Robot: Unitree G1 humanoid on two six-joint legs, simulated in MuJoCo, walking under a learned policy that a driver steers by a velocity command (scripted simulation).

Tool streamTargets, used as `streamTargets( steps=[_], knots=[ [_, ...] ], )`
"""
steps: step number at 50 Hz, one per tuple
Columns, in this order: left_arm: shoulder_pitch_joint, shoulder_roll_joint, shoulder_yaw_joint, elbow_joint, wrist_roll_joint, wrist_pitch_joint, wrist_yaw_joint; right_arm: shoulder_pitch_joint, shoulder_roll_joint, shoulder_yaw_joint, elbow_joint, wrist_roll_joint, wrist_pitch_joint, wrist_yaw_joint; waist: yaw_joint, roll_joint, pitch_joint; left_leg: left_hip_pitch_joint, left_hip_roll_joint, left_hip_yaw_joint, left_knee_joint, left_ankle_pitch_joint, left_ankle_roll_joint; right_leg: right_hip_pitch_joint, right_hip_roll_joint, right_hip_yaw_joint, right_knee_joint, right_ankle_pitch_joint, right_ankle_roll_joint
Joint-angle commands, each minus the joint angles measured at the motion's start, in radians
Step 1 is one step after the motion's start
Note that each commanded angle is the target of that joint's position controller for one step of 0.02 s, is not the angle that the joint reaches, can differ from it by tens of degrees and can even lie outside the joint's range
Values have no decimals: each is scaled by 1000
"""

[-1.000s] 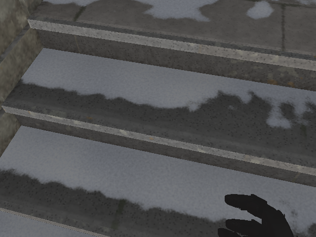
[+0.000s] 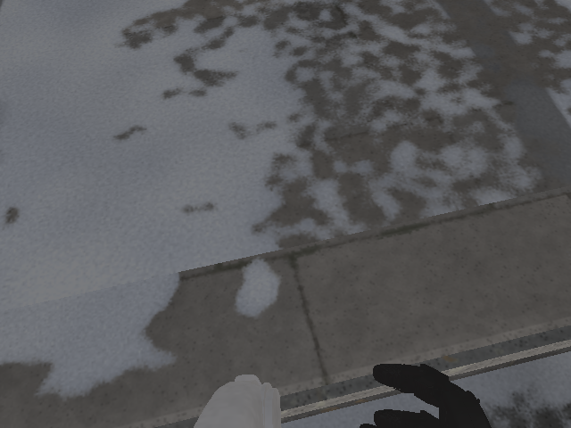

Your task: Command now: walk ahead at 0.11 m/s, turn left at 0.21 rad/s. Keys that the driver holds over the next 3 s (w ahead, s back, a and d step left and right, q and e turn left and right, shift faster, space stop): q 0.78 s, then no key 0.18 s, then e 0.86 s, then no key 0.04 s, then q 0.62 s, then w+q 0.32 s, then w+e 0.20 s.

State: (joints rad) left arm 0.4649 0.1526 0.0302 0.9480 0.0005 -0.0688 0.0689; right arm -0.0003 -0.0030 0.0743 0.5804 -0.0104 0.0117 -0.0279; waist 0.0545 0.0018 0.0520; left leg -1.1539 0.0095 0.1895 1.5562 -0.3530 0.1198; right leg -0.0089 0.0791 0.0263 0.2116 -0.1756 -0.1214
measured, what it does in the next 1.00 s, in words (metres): climbs, turning left: left foot 0.16 m higher, then right foot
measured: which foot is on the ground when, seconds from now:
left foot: up 0.00-0.04, down 0.06-0.72, up 0.74-1.00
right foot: down 0.00-0.08, up 0.10-0.72, down 0.74-1.00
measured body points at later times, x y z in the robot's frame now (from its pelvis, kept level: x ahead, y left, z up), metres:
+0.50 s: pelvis +0.14 +0.00 +0.11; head +0.16 +0.04 +0.56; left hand +0.26 +0.24 -0.01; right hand +0.29 -0.22 +0.01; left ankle +0.16 +0.06 -0.60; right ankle +0.22 -0.12 -0.45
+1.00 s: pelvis +0.19 -0.04 +0.13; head +0.22 -0.06 +0.58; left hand +0.19 +0.24 +0.05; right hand +0.43 -0.19 +0.00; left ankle +0.12 +0.08 -0.53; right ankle +0.25 -0.12 -0.60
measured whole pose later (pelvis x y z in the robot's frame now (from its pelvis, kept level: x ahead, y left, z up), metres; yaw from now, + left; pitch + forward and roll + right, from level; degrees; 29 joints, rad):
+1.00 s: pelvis +0.19 -0.04 +0.13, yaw +30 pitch +1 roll +1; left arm 0.23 0.16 0.02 0.62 0.02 -0.01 0.08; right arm 0.21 -0.23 -0.08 0.69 -0.03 0.07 0.00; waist 0.01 0.06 0.00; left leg -0.54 -0.05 -0.09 1.10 -0.41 -0.08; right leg -0.31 -0.02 -0.09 0.53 -0.25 -0.05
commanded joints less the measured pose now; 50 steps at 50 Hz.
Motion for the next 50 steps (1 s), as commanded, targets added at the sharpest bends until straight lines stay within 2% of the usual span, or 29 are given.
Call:
streamTargets(
  steps=[1,3,4,5,6,7,8,10,12,15,16,18,19,20,23,29,32,34,35,36,37,38,39,41,43,44,47,49,50],
  knots=[
    [-59,202,36,-109,-21,-27,18,189,-139,-57,40,30,14,-11,-134,-129,-266,582,-94,50,-298,-21,19,24,-270,-25,170,1669,23],
    [-142,262,55,-161,-41,-36,-13,305,-215,-92,63,14,10,-11,-219,-136,-312,805,-138,-15,-672,33,47,33,-248,-64,525,1670,63],
    [-130,247,64,-211,-30,-50,-27,377,-307,-127,80,1,1,-2,-240,135,-355,1073,86,-454,-745,548,230,-324,-96,-45,1017,606,149],
    [-139,163,52,-251,3,-30,-55,258,-306,-138,59,-1,27,-34,-161,305,-438,1013,243,-1023,-1132,798,398,-534,101,54,1467,-122,191],
    [-85,88,29,-279,45,-13,-74,175,-271,-136,39,-11,17,-39,-66,67,-346,901,252,-1031,-1159,492,373,-629,37,131,1620,-89,156],
    [-138,70,24,-291,59,3,-77,147,-226,-135,67,-16,11,-44,-29,-80,-188,764,203,-944,-1120,93,304,-708,9,115,1641,-28,124],
    [-182,46,13,-319,64,20,-64,148,-195,-130,105,-18,5,-47,0,-139,-39,619,151,-789,-1078,-36,237,-770,-27,109,1621,0,98],
    [-182,18,-7,-351,61,43,-45,168,-168,-122,144,-18,-19,-39,17,-95,-2,566,75,-633,-1091,-23,171,-849,-41,76,1722,7,81],
    [-182,-12,-25,-355,41,46,-37,228,-186,-121,183,-9,-50,-30,18,-58,-10,587,30,-511,-1043,155,141,-897,-48,50,1713,48,77],
    [-247,-14,-36,-396,70,45,-27,304,-250,-140,202,-16,-72,-23,7,-19,-68,680,-10,-469,-995,314,100,-953,-86,33,1543,86,94],
    [-264,11,-34,-401,70,54,-24,273,-275,-150,164,-5,-67,-34,-4,-3,-88,719,3,-478,-1002,410,83,-939,-107,4,1421,76,118],
    [-329,7,-36,-426,62,70,-20,301,-298,-162,147,-9,-47,-57,-46,41,-129,812,17,-554,-1007,404,60,-981,-115,-15,1353,76,149],
    [-323,38,-20,-398,53,76,-16,288,-304,-166,102,-7,-43,-63,-63,38,-179,881,54,-604,-1026,496,17,-962,-120,-24,1326,93,154],
    [-318,32,-19,-391,40,83,-13,264,-322,-172,91,-15,-33,-66,-67,86,-207,904,58,-607,-1037,536,8,-929,-102,-35,1344,85,149],
    [-373,45,-2,-395,45,83,-6,284,-305,-177,55,-14,-35,-64,-93,74,-185,957,87,-681,-1033,504,42,-977,-102,8,1390,68,144],
    [-390,26,-12,-387,35,86,-32,268,-269,-175,17,-14,-15,-84,-100,98,-142,1009,70,-683,-1046,450,125,-895,-90,20,1093,-46,146],
    [-400,20,-21,-399,-10,93,-35,273,-283,-179,10,-28,-1,-76,-111,166,-141,913,37,-633,-1080,480,101,-595,-42,-35,693,-288,130],
    [-292,62,-5,-371,-40,84,-22,249,-299,-184,-1,-43,4,-52,-88,221,-158,903,56,-696,-1090,548,87,-407,-38,-21,481,-243,119],
    [-223,73,5,-350,-40,76,-10,223,-296,-181,-5,-29,2,-41,-41,189,-150,885,36,-699,-1050,529,56,-299,-47,-20,299,-108,112],
    [-210,115,18,-342,-12,63,3,233,-276,-181,-1,-7,-6,-19,-39,53,-136,803,-29,-627,-919,346,12,-182,-93,24,174,-9,112],
    [-277,179,24,-377,16,56,14,350,-190,-167,18,15,-19,-5,-106,-238,-177,640,-121,-434,-683,-109,-58,-21,-370,263,142,273,65],
    [-283,222,39,-409,18,62,8,352,-279,-189,-4,1,-17,-8,-88,-316,-208,515,-180,-269,-456,-313,-113,-61,-508,461,150,562,-86],
    [-278,173,36,-427,22,61,1,326,-325,-202,13,-23,-13,-11,-72,-209,-226,509,-110,-251,-262,-285,-147,-99,-503,442,154,488,-147],
    [-316,106,14,-431,26,61,12,231,-295,-193,28,-44,6,6,-68,-62,-132,464,-81,-293,-101,-128,-168,-191,-353,258,147,127,-114],
    [-309,115,18,-413,37,60,20,206,-268,-177,25,-27,30,30,-63,-100,-54,411,-101,-264,-189,-47,-189,-199,-265,127,133,45,-92],
    [-290,117,23,-398,37,60,21,200,-263,-173,18,-23,35,31,-67,-141,-62,409,-102,-293,-205,-27,-200,-187,-259,134,152,41,-113],
    [-242,125,28,-391,31,49,21,201,-255,-160,22,-22,45,32,-54,-135,-96,424,-96,-280,-353,-45,-213,-122,-286,133,146,25,-126],
    [-269,83,9,-411,20,38,12,221,-246,-151,58,-12,60,31,-57,-122,-124,547,-61,-238,-546,-57,-211,-144,-297,110,127,65,-103],
    [-279,84,6,-404,23,36,6,232,-212,-136,64,-1,65,32,-68,-166,-131,644,-40,-187,-679,-91,-196,-182,-273,80,132,81,-92]
  ],
)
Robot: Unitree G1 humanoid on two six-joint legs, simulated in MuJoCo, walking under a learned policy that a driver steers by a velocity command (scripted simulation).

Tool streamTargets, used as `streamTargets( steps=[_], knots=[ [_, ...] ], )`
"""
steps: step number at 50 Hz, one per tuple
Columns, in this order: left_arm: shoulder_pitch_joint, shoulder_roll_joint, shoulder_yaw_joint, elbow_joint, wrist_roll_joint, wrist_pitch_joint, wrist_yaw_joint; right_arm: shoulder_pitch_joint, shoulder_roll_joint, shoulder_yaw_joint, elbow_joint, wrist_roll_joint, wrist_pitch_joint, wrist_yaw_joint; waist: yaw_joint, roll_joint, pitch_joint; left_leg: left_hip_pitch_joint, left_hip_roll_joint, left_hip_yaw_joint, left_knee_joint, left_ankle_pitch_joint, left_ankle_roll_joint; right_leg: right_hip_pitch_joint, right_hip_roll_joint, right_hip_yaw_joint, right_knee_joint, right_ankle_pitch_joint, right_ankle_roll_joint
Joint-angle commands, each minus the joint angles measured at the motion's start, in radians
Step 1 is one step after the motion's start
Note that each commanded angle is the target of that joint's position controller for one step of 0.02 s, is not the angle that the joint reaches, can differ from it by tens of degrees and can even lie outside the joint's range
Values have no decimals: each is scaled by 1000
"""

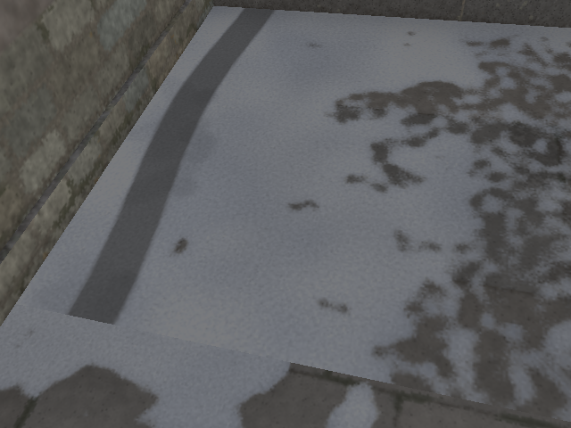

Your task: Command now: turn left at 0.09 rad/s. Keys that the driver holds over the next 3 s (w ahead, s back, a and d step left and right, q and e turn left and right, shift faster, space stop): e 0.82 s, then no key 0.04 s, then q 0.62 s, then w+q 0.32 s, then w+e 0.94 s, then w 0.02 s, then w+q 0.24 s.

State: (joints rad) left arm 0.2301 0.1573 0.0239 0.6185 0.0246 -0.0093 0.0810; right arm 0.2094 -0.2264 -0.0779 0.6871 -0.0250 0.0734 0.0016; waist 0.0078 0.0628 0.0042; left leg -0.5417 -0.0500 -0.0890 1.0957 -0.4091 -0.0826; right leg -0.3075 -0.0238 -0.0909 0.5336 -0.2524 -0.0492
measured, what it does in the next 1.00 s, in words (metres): steps on the spot, turning right: left foot, then right foot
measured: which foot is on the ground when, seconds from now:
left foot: up 0.00-0.10, down 0.12-0.46, up 0.48-0.88, down 0.90-1.00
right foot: down 0.00-0.16, up 0.18-0.46, down 0.48-0.88, up 0.90-1.00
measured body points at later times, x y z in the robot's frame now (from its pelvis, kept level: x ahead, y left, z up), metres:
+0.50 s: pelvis -0.01 -0.01 -0.02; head -0.01 -0.04 +0.43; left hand +0.17 +0.21 -0.11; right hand +0.05 -0.29 -0.13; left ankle +0.03 +0.11 -0.73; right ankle -0.04 -0.10 -0.74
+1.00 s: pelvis +0.00 +0.00 +0.00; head +0.02 +0.02 +0.45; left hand +0.21 +0.16 -0.13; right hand +0.03 -0.25 -0.10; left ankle +0.05 +0.07 -0.74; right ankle -0.06 -0.10 -0.71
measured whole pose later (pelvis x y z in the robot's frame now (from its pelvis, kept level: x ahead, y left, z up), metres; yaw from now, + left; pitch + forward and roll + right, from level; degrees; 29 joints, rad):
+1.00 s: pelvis +0.00 +0.00 +0.00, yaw -27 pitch +2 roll +0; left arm 0.25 0.19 0.07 0.71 0.00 0.03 0.02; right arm 0.24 -0.12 0.00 0.66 -0.02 -0.01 -0.05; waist -0.01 -0.06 -0.02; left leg -0.30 -0.05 0.04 0.50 -0.24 0.07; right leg -0.38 0.05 0.07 0.79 -0.46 0.01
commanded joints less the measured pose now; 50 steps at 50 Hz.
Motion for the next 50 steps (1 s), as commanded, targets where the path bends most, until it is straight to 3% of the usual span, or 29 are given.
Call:
streamTargets(
  steps=[1,2,5,6,7,10,12,13,15,17,20,22,23,24,25,26,27,30,32,35,39,42,43,44,45,46,47,48,50],
  knots=[
    [-27,79,13,-59,4,-21,-14,30,38,29,-30,23,6,-4,-7,-279,-83,108,19,138,-325,-83,25,95,-147,184,-184,168,-164],
    [2,74,15,-41,4,-22,-20,47,42,31,-13,23,5,-13,15,-296,-79,179,8,168,-389,-40,43,69,-156,200,-171,217,-168],
    [47,103,37,10,-1,-13,-32,86,50,38,5,9,-49,-27,-7,-201,-27,370,31,148,-703,206,94,-35,-147,236,-129,217,-120],
    [49,84,40,13,-6,-14,-39,89,7,32,-13,-7,-73,-35,-10,-123,-26,431,116,50,-734,294,92,-80,-130,246,-86,132,-74],
    [59,48,38,4,-39,-10,-48,38,-43,26,-34,-26,-89,-46,26,61,-43,425,227,-34,-675,466,144,-140,-49,162,-36,-40,-27],
    [32,93,65,22,-20,19,-39,34,-18,21,-85,-16,-93,-64,-25,167,-29,256,328,-143,-804,127,294,-96,26,75,258,-190,15],
    [8,97,80,21,-9,29,-35,52,-33,16,-101,-15,-99,-84,-58,148,-23,243,393,-148,-804,300,395,-171,22,99,562,-298,42],
    [7,89,79,19,-1,30,-38,78,-43,12,-89,-27,-105,-88,-57,44,-31,280,402,-107,-778,426,415,-224,23,114,675,-309,64],
    [17,75,80,25,9,26,-40,56,-46,12,-99,-31,-114,-93,-34,-10,-80,322,387,-52,-731,496,401,-251,16,127,782,-269,77],
    [21,70,73,26,12,30,-48,20,-26,22,-105,-29,-109,-95,-13,11,-75,378,318,22,-714,411,337,-257,3,100,579,-281,74],
    [-22,66,61,13,-2,41,-60,71,-69,6,-90,-30,-93,-93,-50,95,-58,392,316,49,-673,290,319,-202,12,40,299,-349,48],
    [88,53,54,50,-14,44,-57,33,-88,-4,-89,-21,-76,-76,4,110,-81,283,308,110,-599,338,281,7,43,-26,42,-118,-2],
    [110,75,61,70,-17,36,-62,63,-84,-13,-68,1,-59,-66,11,16,-54,221,266,174,-496,289,218,90,75,-14,-111,-16,-15],
    [137,166,82,52,8,17,-67,80,-46,-8,-83,-3,-57,-51,21,-222,-48,-23,216,244,-242,1,124,241,-110,311,-202,39,-53],
    [152,267,114,15,-1,13,-41,-5,9,18,-153,15,-50,-55,64,-433,-35,-162,75,194,-81,-167,56,144,-312,650,-283,168,-203],
    [128,242,111,-2,1,14,-34,2,-2,15,-137,8,-45,-60,57,-306,-14,-133,89,101,106,-135,37,71,-325,700,-309,72,-298],
    [73,198,94,-7,-2,16,-31,-13,-32,7,-117,10,-45,-55,36,-199,33,-147,108,88,189,-47,27,28,-284,590,-276,-11,-304],
    [-33,152,66,-47,-15,7,-23,-53,-43,6,-108,-14,-49,-34,-7,-154,24,-146,103,100,217,79,41,22,-132,401,-170,161,-219],
    [-4,143,64,-51,-9,1,-19,-36,-26,16,-103,-22,-38,-29,-7,-115,-23,-146,77,117,169,108,49,70,-111,390,-115,268,-197],
    [67,152,67,-49,2,11,-14,-52,-15,30,-122,4,-22,-34,22,-166,-35,-139,47,121,0,-11,55,103,-122,456,-120,189,-204],
    [67,169,75,-49,23,11,-3,-46,-16,39,-131,9,-32,-47,36,-205,-69,-28,13,104,-168,-118,73,96,-148,517,-90,358,-214],
    [-12,183,82,-55,6,20,-25,7,-4,42,-130,41,-56,-57,-9,-255,-86,150,5,97,-419,0,102,39,-111,521,-66,458,-165],
    [-50,168,79,-56,-20,27,-35,70,15,45,-107,45,-69,-56,-56,-232,-101,302,11,107,-599,171,123,-25,-81,508,-47,413,-130],
    [-33,126,69,-43,-33,26,-45,81,6,42,-94,34,-81,-65,-52,-142,-101,407,55,76,-708,260,128,-69,-50,459,-2,315,-87],
    [26,24,45,-33,-34,16,-60,73,-52,34,-107,-6,-91,-72,-20,98,-142,534,282,-170,-817,325,167,-188,46,334,208,-51,-15],
    [74,56,51,-27,-38,22,-61,38,-80,27,-118,-7,-91,-62,-1,188,-142,429,410,-329,-836,448,282,-224,129,193,306,-327,33],
    [112,83,57,9,-22,29,-63,25,-10,42,-124,-10,-98,-51,5,131,-142,343,414,-380,-866,343,342,-141,59,203,373,-316,63],
    [116,71,52,51,-20,36,-67,9,74,72,-101,-4,-108,-41,21,65,-85,296,342,-318,-882,207,332,-105,19,201,344,-249,76],
    [89,61,49,75,-14,36,-76,-7,49,66,-88,0,-108,-46,19,48,-19,283,218,-184,-847,212,257,-79,24,139,261,-188,86]
  ],
)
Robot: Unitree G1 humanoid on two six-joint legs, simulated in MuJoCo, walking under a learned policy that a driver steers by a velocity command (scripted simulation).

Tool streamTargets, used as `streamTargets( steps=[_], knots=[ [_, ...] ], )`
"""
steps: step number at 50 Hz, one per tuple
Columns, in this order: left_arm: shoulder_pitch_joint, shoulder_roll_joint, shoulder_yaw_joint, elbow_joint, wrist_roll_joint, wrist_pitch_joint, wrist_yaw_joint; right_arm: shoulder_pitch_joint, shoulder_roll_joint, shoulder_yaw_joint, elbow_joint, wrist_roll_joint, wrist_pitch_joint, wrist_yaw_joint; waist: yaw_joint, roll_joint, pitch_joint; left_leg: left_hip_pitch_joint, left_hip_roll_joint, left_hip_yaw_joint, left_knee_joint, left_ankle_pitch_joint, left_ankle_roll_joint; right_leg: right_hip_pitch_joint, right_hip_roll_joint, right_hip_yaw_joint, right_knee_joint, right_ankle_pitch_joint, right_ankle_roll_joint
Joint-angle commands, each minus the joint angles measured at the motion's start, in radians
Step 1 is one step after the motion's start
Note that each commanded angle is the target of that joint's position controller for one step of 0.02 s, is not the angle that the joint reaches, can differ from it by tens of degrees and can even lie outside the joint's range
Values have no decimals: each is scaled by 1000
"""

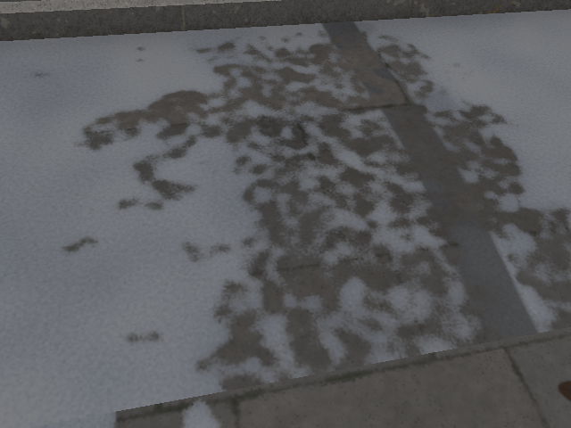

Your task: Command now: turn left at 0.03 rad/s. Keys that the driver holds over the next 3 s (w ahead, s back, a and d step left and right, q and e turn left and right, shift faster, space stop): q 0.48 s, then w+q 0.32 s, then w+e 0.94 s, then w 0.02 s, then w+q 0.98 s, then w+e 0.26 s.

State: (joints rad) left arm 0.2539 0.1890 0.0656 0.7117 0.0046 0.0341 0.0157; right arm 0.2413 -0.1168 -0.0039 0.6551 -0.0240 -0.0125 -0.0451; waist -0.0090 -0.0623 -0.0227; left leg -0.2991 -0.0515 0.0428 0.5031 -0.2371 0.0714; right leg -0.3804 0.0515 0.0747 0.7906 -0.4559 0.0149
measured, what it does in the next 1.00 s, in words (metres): walks ahead, turning left: right foot, then left foot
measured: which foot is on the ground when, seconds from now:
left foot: down 0.00-0.26, up 0.28-0.54, down 0.56-1.00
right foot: up 0.00-0.16, down 0.18-0.56, up 0.58-1.00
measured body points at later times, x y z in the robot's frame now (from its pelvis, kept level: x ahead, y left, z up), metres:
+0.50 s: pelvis +0.00 +0.00 -0.01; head +0.02 +0.02 +0.44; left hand +0.04 +0.28 -0.12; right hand +0.22 -0.20 -0.10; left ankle -0.04 +0.10 -0.69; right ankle +0.00 -0.11 -0.74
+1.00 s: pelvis +0.15 +0.05 +0.01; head +0.17 +0.07 +0.46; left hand +0.34 +0.30 -0.02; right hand +0.19 -0.19 -0.12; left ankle -0.02 +0.10 -0.73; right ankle +0.33 +0.02 -0.52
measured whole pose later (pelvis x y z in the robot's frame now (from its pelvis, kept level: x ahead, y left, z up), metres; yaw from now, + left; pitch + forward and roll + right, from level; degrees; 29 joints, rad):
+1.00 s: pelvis +0.15 +0.05 +0.01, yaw +26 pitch +5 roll -2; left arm -0.05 0.06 -0.06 0.47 0.03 0.02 -0.02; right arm 0.52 -0.18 -0.04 0.92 -0.01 -0.07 -0.02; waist -0.05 0.03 -0.02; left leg 0.05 0.02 -0.09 0.13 -0.26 0.04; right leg -1.18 -0.09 -0.14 1.58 -0.49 -0.13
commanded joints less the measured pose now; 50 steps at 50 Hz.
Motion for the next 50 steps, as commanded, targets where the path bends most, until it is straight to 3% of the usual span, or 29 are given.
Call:
streamTargets(
  steps=[1,4,6,8,10,13,14,15,16,17,18,20,23,24,25,26,27,28,29,30,31,33,36,39,42,45,47,49,50],
  knots=[
    [34,20,4,-23,2,-8,-12,-25,-98,-22,-51,-1,-15,-5,25,170,24,72,182,-279,-232,108,88,-13,-33,-55,-79,-6,17],
    [-13,28,6,-30,-5,-19,9,28,-175,-62,-43,4,-6,-12,-2,195,10,175,178,-305,-166,270,91,-33,6,-101,-217,7,10],
    [8,39,9,-26,-2,-30,24,23,-183,-79,-48,14,-9,-13,11,223,-22,152,187,-341,-133,300,106,15,1,-101,-250,93,1],
    [26,39,11,-28,-3,-37,35,2,-179,-91,-55,17,-5,-9,24,204,-44,94,176,-363,-113,223,111,63,-6,-100,-272,119,-13],
    [43,48,13,-45,14,-36,45,1,-178,-103,-56,11,2,-11,35,158,-50,-5,176,-405,-88,96,117,110,-32,-80,-241,133,-34],
    [72,70,17,-65,26,-38,65,-75,-176,-108,-99,18,21,-8,63,-36,17,-269,66,-305,49,-170,54,160,-121,32,-322,50,-118],
    [78,90,18,-79,33,-40,73,-86,-159,-102,-101,24,23,-9,75,-144,31,-359,-17,-181,216,-221,15,194,-230,147,-423,73,-184],
    [54,112,22,-102,40,-47,79,-57,-149,-104,-84,11,24,-6,75,-246,-4,-357,-71,-47,543,-321,-19,182,-404,302,-501,242,-307],
    [25,89,9,-119,45,-58,77,-14,-167,-108,-56,-13,21,-1,51,-96,-25,-380,-12,-62,782,-368,-56,177,-471,338,-485,480,-389],
    [12,88,5,-117,46,-71,78,9,-158,-107,-45,-13,21,6,17,49,-24,-380,24,-117,873,-311,-74,169,-451,271,-447,577,-392],
    [-17,103,8,-125,51,-82,73,22,-148,-105,-37,-11,23,13,-7,68,-46,-364,44,-136,940,-261,-80,178,-419,204,-417,611,-365],
    [-67,100,-1,-126,47,-81,72,-13,-145,-97,-60,-11,34,30,-19,44,-44,-360,50,-86,819,-229,-85,221,-310,31,-361,660,-280],
    [22,140,7,-114,47,-62,71,-132,-127,-70,-112,10,44,67,64,-70,-4,-318,47,-9,412,-349,-84,310,-288,-43,-334,651,-238],
    [15,153,16,-111,47,-48,67,-92,-111,-65,-96,20,48,64,53,-127,-20,-203,36,27,306,-341,-67,266,-282,-88,-298,721,-233],
    [29,175,26,-107,49,-51,56,-57,-133,-70,-90,21,50,53,54,-137,-50,-121,15,72,261,-268,-54,243,-316,-82,-289,709,-230],
    [39,193,34,-92,38,-48,44,-32,-137,-72,-84,22,47,49,33,-111,-72,-19,-5,100,139,-194,-34,202,-311,-93,-285,514,-208],
    [60,199,37,-70,26,-44,34,20,-157,-78,-70,17,43,46,5,-59,-72,121,-41,128,43,-150,-11,108,-295,-107,-254,265,-181],
    [74,176,32,-61,29,-39,21,97,-207,-98,-49,2,31,46,-26,66,-57,273,-27,35,-15,-192,7,-42,-244,-170,-101,26,-142],
    [-50,110,6,-131,22,-38,7,164,-319,-132,-66,-11,22,38,-102,328,-15,369,220,-409,-158,-433,103,-353,-131,-276,161,-151,-45],
    [-184,108,4,-196,39,-44,4,231,-351,-139,-89,-3,18,32,-171,337,-33,300,368,-792,-327,-569,234,-482,-60,-125,410,-183,-9],
    [-201,116,8,-192,46,-55,-5,184,-321,-125,-96,-4,15,26,-134,247,37,231,392,-816,-363,-631,292,-531,-91,-62,605,-89,10],
    [-200,105,-2,-176,45,-83,-21,119,-275,-104,-91,-13,0,23,-70,153,80,165,326,-663,-309,-499,275,-597,-113,-56,781,57,14],
    [-182,32,-35,-158,74,-90,-30,164,-218,-79,-20,3,-49,35,-44,92,65,161,230,-557,-234,-348,250,-768,-102,-72,1126,128,-24],
    [-265,-19,-62,-210,56,-79,-27,241,-211,-73,81,-4,-80,47,-37,84,104,129,224,-534,-222,-340,236,-955,-109,-73,1268,145,-41],
    [-358,-63,-86,-274,46,-67,-8,282,-197,-64,161,-17,-97,53,-42,139,117,154,256,-496,-241,-273,213,-1123,-111,-86,1417,56,-63],
    [-514,-86,-105,-376,47,-53,-7,299,-188,-64,233,-13,-89,36,-41,143,115,90,224,-381,-370,-219,158,-1033,-143,-128,1156,26,-83],
    [-496,-69,-106,-393,39,-28,-24,293,-213,-73,232,13,-78,5,-28,163,87,79,261,-316,-563,-6,171,-766,-172,-153,876,14,-127],
    [-344,-54,-87,-311,10,-19,-36,228,-219,-70,195,24,-76,13,19,131,41,75,249,-119,-541,415,139,-447,-137,-255,662,-54,-188],
    [-269,-49,-75,-259,5,-15,-37,225,-241,-72,189,31,-72,14,44,120,-30,105,240,-55,-426,809,130,-296,-82,-313,584,-100,-200]
  ],
)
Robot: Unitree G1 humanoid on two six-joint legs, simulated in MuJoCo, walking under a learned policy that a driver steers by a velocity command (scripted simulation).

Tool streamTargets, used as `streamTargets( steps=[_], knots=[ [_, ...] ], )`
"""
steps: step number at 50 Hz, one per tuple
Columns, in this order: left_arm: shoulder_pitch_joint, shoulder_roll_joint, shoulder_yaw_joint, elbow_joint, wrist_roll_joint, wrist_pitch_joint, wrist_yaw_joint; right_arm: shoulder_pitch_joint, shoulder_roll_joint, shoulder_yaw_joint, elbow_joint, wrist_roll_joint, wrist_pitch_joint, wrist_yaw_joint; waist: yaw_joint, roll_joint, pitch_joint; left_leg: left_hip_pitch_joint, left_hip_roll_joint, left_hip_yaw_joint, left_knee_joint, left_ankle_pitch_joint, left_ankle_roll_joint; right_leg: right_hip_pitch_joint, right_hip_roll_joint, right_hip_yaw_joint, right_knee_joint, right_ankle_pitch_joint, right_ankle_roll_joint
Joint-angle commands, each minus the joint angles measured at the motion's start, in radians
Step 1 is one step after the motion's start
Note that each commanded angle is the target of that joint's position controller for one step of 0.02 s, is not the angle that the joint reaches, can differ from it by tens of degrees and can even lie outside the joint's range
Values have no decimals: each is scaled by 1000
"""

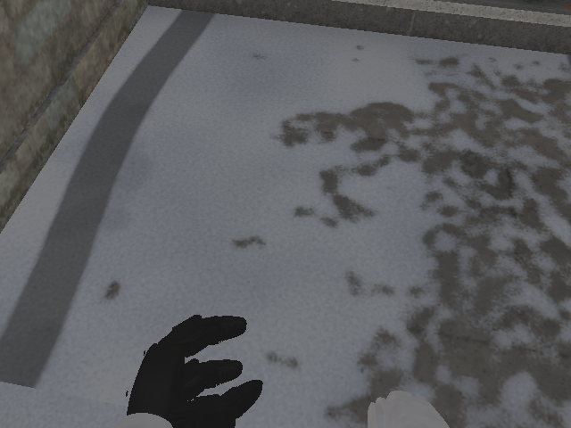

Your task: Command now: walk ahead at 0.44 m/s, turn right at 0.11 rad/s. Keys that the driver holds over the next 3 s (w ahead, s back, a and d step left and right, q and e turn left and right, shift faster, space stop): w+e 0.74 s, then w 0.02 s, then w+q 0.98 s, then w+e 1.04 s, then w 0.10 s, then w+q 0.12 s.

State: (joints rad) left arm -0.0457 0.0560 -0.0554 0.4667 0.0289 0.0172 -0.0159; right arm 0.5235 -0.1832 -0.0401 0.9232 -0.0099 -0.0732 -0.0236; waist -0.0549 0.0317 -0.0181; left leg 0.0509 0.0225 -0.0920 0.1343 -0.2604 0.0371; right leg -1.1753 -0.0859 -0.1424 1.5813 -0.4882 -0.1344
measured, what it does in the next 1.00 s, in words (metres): climbs, turning right: right foot 0.16 m higher, then left foot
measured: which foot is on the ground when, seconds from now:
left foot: down 0.00-0.06, up 0.08-0.62, down 0.64-1.00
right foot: up 0.00-0.04, down 0.06-0.62, up 0.64-1.00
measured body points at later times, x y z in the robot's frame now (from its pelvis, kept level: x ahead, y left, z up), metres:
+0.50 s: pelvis +0.29 -0.08 +0.15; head +0.32 -0.12 +0.60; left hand +0.32 +0.17 +0.03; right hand +0.50 -0.31 +0.07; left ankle +0.51 +0.01 -0.53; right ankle +0.17 -0.10 -0.59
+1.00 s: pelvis +0.59 -0.17 +0.15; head +0.61 -0.17 +0.60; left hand +0.89 -0.08 +0.07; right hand +0.44 -0.37 +0.02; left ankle +0.54 -0.05 -0.59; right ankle +0.65 -0.35 -0.55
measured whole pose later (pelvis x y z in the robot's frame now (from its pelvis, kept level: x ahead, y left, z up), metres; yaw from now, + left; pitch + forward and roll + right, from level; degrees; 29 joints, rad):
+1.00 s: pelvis +0.59 -0.17 +0.15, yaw -25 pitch +3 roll +1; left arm 0.04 0.22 0.03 0.65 0.04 -0.04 -0.05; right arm 0.50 -0.21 -0.04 0.87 -0.01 -0.10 0.01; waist -0.09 -0.04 -0.01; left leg -0.05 -0.06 0.07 0.27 -0.27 0.06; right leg -0.64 -0.05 0.02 0.73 -0.09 -0.01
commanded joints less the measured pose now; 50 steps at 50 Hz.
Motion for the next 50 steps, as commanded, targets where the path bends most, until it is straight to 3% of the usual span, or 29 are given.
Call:
streamTargets(
  steps=[1,2,3,4,5,6,8,10,11,13,14,15,17,21,23,26,29,30,31,32,33,34,35,36,38,41,44,47,50],
  knots=[
    [111,107,63,22,-34,5,2,-20,-198,-38,-72,15,-10,-7,113,84,-108,-181,189,78,91,1267,168,614,126,-131,-248,-123,-47],
    [234,142,79,59,-34,-1,12,-28,-229,-46,-74,18,-13,2,173,105,-174,-114,202,90,295,1485,137,725,168,-109,-373,-73,-53],
    [377,209,109,92,-15,-8,20,-50,-254,-56,-84,31,-27,21,245,116,-288,-149,180,110,552,1469,96,918,142,62,-504,-62,-77],
    [488,316,142,147,-1,-16,24,-72,-201,-50,-145,52,-41,51,264,-140,-333,-468,39,84,918,1075,33,1094,-40,591,-832,-363,-175],
    [456,363,159,163,-26,3,30,-114,-140,-50,-185,-24,-65,93,228,-343,-322,-679,-139,26,1318,120,16,1093,-120,1116,-1267,-565,-228],
    [298,327,158,156,-28,-13,28,-97,-74,-42,-223,-64,-72,96,108,-260,-250,-828,-75,-63,1618,124,27,1009,-158,1216,-1327,-556,-194],
    [238,231,143,227,-8,-55,15,-200,-14,-10,-284,-56,-59,61,28,-6,-20,-894,-6,13,1719,202,52,730,-130,899,-1233,-344,-128],
    [273,144,119,309,6,-98,3,-268,32,13,-335,-42,-32,27,-7,11,32,-958,17,14,1835,136,76,635,-69,660,-1181,-42,-104],
    [306,141,117,348,3,-109,-1,-256,73,34,-352,-47,-11,22,-45,-13,46,-970,33,0,1777,138,79,622,-19,537,-1155,41,-78],
    [278,174,121,347,-8,-119,-3,-228,31,38,-343,-43,19,22,-77,-3,67,-925,69,8,1480,111,56,592,58,375,-1174,48,-61],
    [284,195,126,346,-12,-118,2,-277,5,35,-348,-47,26,26,-59,6,79,-885,62,54,1342,136,38,567,88,332,-1197,56,-68],
    [318,200,120,331,-20,-128,7,-321,-26,26,-346,-46,24,31,-18,0,59,-853,67,98,1264,206,27,605,80,357,-1245,176,-76],
    [425,253,137,344,-21,-138,20,-428,-50,21,-380,-46,18,43,51,-20,37,-874,62,129,1046,255,-7,765,30,411,-1324,456,-74],
    [603,259,154,363,-22,-125,30,-607,-18,30,-406,-21,12,65,165,-84,6,-933,-8,139,722,256,-35,1176,-14,462,-1357,695,-31],
    [622,266,158,353,-34,-110,43,-644,-43,23,-395,-18,10,66,178,-113,29,-977,-15,136,626,251,-36,1302,-13,450,-1326,795,-34],
    [631,266,154,349,-19,-101,49,-715,-49,28,-416,-11,2,69,180,-136,26,-863,-59,152,510,200,-20,1331,-11,454,-1281,947,-33],
    [534,303,154,327,-30,-116,53,-549,-100,0,-362,-12,4,46,85,-161,-42,-458,-128,147,385,184,19,1209,16,432,-1133,1284,11],
    [501,315,159,322,-34,-124,47,-433,-140,-18,-333,-11,-1,27,28,-143,-97,-294,-110,125,336,236,38,1171,19,446,-1007,1286,35],
    [452,327,162,295,-34,-132,36,-272,-182,-36,-304,-18,-10,7,-60,-129,-179,-47,-9,45,313,247,73,1034,47,441,-816,1099,41],
    [461,253,148,247,-34,-135,26,-134,-250,-53,-303,-43,-10,-12,-86,28,-320,180,242,-155,361,198,114,883,112,364,-565,540,37],
    [618,220,137,236,-71,-114,34,-204,-283,-54,-315,-64,-13,-5,26,236,-390,338,470,-581,319,270,269,600,229,271,-269,-124,66],
    [590,294,151,262,-28,-97,40,-247,-191,-50,-333,-36,-6,3,20,103,-331,196,418,-602,242,130,281,558,151,261,-204,20,56],
    [495,289,150,250,-15,-88,31,-304,-117,-28,-333,-28,-10,4,33,23,-189,52,362,-454,200,70,249,546,128,256,-218,126,63],
    [442,281,150,238,-8,-81,19,-309,-93,-20,-317,-26,-18,9,43,-41,-102,-58,312,-333,160,106,213,551,104,251,-251,168,68],
    [409,259,146,224,8,-57,-8,-267,-97,-15,-280,-23,-36,6,63,1,-30,-163,245,-179,114,242,168,562,81,243,-299,178,81],
    [390,217,129,216,27,-43,-22,-178,-107,-11,-210,-9,-67,21,80,42,-10,-187,213,-103,84,403,174,533,102,263,-377,173,91],
    [263,220,115,171,35,-51,-34,-168,-122,-10,-173,-2,-61,28,94,55,37,-205,161,-29,44,448,177,470,48,176,-549,289,116],
    [124,179,84,141,11,-65,-44,-123,-140,-16,-150,3,-47,34,49,55,52,-283,98,32,34,478,147,620,56,106,-825,419,130],
    [42,212,85,116,-4,-74,-31,-55,-196,-32,-122,3,-36,33,19,49,54,-202,145,-24,67,488,144,658,69,102,-930,438,123]
  ],
)
Next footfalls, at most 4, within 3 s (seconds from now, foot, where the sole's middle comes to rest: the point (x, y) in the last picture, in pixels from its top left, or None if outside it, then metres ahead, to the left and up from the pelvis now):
0.06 right None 0.21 -0.11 -0.63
0.64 left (314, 352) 0.58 -0.07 -0.63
1.12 right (430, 284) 0.74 -0.36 -0.63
1.62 left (345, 187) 1.06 -0.19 -0.63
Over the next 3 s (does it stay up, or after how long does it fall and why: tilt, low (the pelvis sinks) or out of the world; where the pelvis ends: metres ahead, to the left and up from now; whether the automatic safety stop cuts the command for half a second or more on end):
stays up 1.61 -0.35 0.15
